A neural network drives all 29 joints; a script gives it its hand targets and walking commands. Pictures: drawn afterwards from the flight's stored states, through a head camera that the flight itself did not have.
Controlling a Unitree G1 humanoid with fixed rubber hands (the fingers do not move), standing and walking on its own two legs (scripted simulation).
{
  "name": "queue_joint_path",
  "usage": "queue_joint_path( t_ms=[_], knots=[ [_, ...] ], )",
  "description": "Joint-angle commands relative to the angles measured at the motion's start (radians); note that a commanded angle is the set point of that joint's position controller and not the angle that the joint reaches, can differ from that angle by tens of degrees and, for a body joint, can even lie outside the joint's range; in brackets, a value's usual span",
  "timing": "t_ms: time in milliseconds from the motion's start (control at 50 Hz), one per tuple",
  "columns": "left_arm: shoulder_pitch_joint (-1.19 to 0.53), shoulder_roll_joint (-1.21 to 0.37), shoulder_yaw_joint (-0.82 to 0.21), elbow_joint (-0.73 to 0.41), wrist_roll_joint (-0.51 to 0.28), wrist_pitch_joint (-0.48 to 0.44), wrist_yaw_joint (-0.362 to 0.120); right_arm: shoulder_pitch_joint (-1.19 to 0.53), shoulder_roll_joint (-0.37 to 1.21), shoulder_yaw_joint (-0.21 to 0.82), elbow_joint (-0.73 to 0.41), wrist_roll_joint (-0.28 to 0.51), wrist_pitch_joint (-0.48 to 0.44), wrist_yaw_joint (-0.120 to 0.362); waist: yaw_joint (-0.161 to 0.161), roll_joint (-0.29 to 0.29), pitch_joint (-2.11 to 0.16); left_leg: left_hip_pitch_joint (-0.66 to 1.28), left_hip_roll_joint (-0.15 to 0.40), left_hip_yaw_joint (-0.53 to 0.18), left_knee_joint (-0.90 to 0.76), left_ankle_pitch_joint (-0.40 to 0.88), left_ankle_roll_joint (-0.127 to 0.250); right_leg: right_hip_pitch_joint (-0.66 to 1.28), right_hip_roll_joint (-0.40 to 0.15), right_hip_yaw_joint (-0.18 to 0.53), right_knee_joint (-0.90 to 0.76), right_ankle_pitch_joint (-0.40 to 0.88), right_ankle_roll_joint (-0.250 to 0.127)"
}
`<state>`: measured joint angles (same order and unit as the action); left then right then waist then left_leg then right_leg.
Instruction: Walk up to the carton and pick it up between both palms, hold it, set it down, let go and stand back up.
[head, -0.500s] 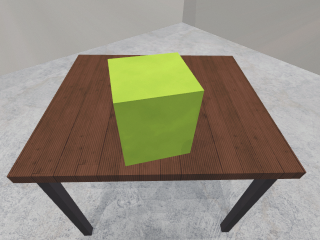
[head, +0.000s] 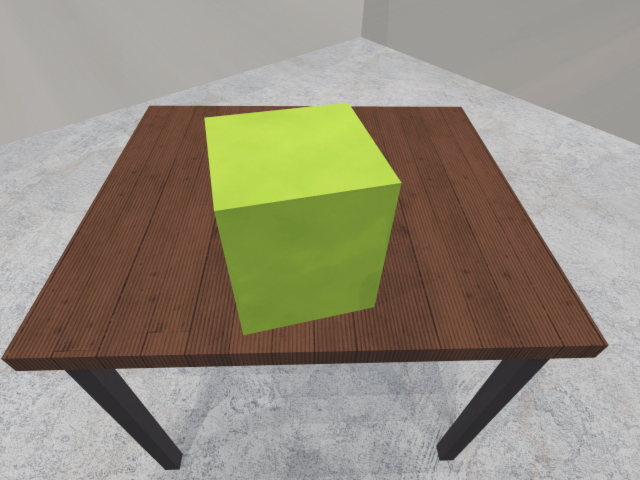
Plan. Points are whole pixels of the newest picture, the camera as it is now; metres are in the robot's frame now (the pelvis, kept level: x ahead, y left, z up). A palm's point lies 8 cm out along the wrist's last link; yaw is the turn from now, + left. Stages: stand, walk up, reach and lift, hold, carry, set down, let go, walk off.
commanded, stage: stand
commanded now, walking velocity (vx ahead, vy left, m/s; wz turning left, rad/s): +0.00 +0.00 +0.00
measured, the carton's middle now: (295, 219) +0.46 +0.03 +0.08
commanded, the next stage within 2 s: none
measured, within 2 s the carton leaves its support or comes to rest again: neither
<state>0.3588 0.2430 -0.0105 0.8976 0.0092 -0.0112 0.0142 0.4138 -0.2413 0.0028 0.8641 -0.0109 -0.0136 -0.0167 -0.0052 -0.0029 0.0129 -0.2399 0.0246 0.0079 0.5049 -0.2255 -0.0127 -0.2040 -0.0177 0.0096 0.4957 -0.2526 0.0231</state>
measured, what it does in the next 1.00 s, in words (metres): stands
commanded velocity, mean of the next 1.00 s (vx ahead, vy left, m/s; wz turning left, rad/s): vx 0.00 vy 0.00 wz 0.00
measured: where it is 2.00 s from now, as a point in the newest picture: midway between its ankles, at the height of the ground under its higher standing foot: outside the picture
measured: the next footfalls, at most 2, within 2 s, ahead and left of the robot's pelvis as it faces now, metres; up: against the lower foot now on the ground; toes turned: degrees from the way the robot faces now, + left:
none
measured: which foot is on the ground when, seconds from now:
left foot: down 0.00-1.00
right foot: down 0.00-1.00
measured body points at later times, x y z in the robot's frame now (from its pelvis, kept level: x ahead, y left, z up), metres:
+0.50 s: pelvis +0.01 +0.00 +0.00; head +0.01 +0.01 +0.45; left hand +0.02 +0.25 -0.15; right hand +0.01 -0.25 -0.14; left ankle +0.03 +0.13 -0.74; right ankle +0.01 -0.13 -0.74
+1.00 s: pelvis +0.01 +0.00 +0.00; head +0.02 +0.00 +0.45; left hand +0.02 +0.25 -0.15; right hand +0.02 -0.25 -0.14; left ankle +0.03 +0.13 -0.74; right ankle +0.01 -0.13 -0.74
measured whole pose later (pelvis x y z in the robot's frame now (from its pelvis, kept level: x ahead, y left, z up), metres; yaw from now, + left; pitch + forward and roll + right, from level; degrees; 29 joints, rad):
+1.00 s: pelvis +0.01 +0.00 +0.00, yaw +0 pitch -1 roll +0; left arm 0.35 0.22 -0.02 0.97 0.00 -0.01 0.03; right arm 0.35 -0.21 0.01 0.96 0.00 0.00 -0.03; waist 0.00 0.00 0.03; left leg -0.22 0.02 0.01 0.47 -0.23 -0.01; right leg -0.18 -0.02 0.01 0.46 -0.26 0.03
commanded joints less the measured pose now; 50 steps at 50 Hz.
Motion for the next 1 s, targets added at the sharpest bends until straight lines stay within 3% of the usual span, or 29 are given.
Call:
queue_joint_path(
  t_ms=[0, 20, 120, 320, 380, 480, 540, 640, 700, 740, 900, 920, 980],
  knots=[
    [0.066, 0.136, 0.032, -0.037, -0.002, -0.01, 0.008, 0.067, -0.14, -0.04, -0.039, 0.001, -0.012, -0.008, 0.003, 0.006, 0.108, -0.027, 0.065, -0.106, -0.121, -0.027, 0.027, -0.095, -0.063, 0.093, -0.135, -0.039, -0.031],
    [0.064, 0.142, 0.035, -0.038, -0.003, -0.011, 0.007, 0.064, -0.131, -0.036, -0.038, 0.004, -0.012, -0.009, 0.002, -0.017, 0.092, -0.009, 0.064, -0.101, -0.118, -0.03, 0.025, -0.092, -0.059, 0.094, -0.137, -0.044, -0.031],
    [0.065, 0.133, 0.032, -0.029, 0.0, -0.013, 0.009, 0.061, -0.134, -0.037, -0.023, 0.003, -0.014, -0.012, -0.002, 0.018, 0.054, 0.004, 0.067, -0.107, -0.127, -0.03, 0.029, -0.074, -0.06, 0.087, -0.126, -0.028, -0.036],
    [0.059, 0.126, 0.026, -0.005, -0.006, -0.01, 0.013, 0.043, -0.122, -0.03, 0.005, 0.005, -0.009, -0.013, 0.002, -0.01, 0.071, 0.013, 0.07, -0.101, -0.12, 0.026, 0.028, -0.075, -0.067, 0.092, -0.129, 0.009, -0.03],
    [0.066, 0.123, 0.027, 0.005, -0.001, -0.008, 0.014, 0.05, -0.121, -0.031, 0.02, 0.006, -0.008, -0.014, -0.001, 0.013, 0.068, 0.0, 0.07, -0.104, -0.136, -0.027, 0.028, -0.06, -0.064, 0.082, -0.132, -0.027, -0.03],
    [0.065, 0.126, 0.026, 0.01, -0.005, -0.007, 0.016, 0.036, -0.116, -0.03, 0.029, 0.005, -0.006, -0.015, 0.005, 0.002, 0.082, 0.0, 0.068, -0.101, -0.139, -0.022, 0.028, -0.069, -0.062, 0.093, -0.132, -0.013, -0.032],
    [0.064, 0.115, 0.024, 0.011, 0.001, -0.006, 0.018, 0.037, -0.11, -0.025, 0.034, 0.007, -0.006, -0.016, 0.004, 0.031, 0.084, -0.005, 0.07, -0.108, -0.145, -0.015, 0.032, -0.05, -0.065, 0.086, -0.126, -0.003, -0.032],
    [0.07, 0.113, 0.022, 0.023, -0.003, -0.009, 0.017, 0.025, -0.119, -0.028, 0.037, 0.004, -0.008, -0.019, 0.006, -0.003, 0.042, 0.034, 0.072, -0.104, -0.126, 0.043, 0.03, -0.046, -0.07, 0.08, -0.13, 0.029, -0.029],
    [0.065, 0.109, 0.023, 0.028, -0.006, -0.009, 0.02, 0.02, -0.11, -0.026, 0.048, 0.008, -0.007, -0.018, 0.008, 0.012, 0.058, 0.022, 0.066, -0.095, -0.129, 0.048, 0.028, -0.043, -0.069, 0.082, -0.128, 0.045, -0.027],
    [0.057, 0.112, 0.022, 0.031, -0.006, -0.006, 0.021, 0.023, -0.106, -0.024, 0.05, 0.006, -0.005, -0.02, 0.002, -0.018, 0.066, 0.019, 0.074, -0.105, -0.133, 0.053, 0.031, -0.047, -0.069, 0.076, -0.126, 0.041, -0.03],
    [0.064, 0.099, 0.021, 0.042, -0.006, -0.006, 0.022, 0.01, -0.102, -0.024, 0.065, 0.007, -0.003, -0.021, 0.007, 0.025, 0.062, 0.019, 0.069, -0.096, -0.133, 0.047, 0.022, -0.035, -0.074, 0.079, -0.134, 0.043, -0.026],
    [0.062, 0.111, 0.021, 0.042, -0.007, -0.005, 0.022, 0.011, -0.1, -0.023, 0.065, 0.006, -0.002, -0.02, 0.001, -0.004, 0.074, 0.021, 0.067, -0.098, -0.139, 0.033, 0.021, -0.052, -0.068, 0.079, -0.135, 0.031, -0.026],
    [0.061, 0.09, 0.017, 0.044, -0.007, -0.007, 0.022, 0.005, -0.105, -0.022, 0.069, 0.007, -0.003, -0.023, 0.006, 0.015, 0.087, 0.018, 0.068, -0.097, -0.143, 0.042, 0.026, -0.053, -0.069, 0.075, -0.135, 0.037, -0.023]
  ],
)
